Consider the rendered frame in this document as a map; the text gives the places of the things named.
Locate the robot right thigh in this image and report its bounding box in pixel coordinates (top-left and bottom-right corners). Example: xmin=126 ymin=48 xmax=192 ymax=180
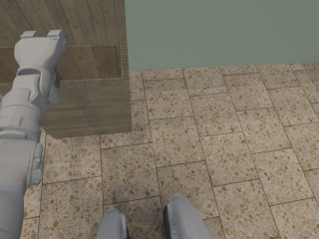
xmin=166 ymin=198 xmax=213 ymax=239

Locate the left robot forearm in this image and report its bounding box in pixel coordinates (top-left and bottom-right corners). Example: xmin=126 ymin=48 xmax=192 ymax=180
xmin=0 ymin=65 xmax=52 ymax=143

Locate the cabinet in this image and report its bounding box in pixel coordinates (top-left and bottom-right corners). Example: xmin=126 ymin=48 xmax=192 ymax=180
xmin=0 ymin=0 xmax=133 ymax=139

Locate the handle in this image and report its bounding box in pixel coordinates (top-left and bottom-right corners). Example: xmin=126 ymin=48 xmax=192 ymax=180
xmin=51 ymin=66 xmax=61 ymax=89

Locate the right robot shin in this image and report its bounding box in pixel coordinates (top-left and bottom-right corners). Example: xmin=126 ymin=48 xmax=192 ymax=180
xmin=169 ymin=193 xmax=183 ymax=239

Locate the left robot hand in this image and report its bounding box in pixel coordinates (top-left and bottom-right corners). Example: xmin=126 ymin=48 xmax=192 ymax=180
xmin=14 ymin=29 xmax=69 ymax=105

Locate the drawer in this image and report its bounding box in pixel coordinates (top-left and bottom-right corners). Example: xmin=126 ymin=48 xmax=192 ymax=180
xmin=0 ymin=44 xmax=122 ymax=84

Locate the left robot upper arm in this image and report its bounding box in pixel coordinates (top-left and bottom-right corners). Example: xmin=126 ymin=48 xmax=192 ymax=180
xmin=0 ymin=138 xmax=44 ymax=239

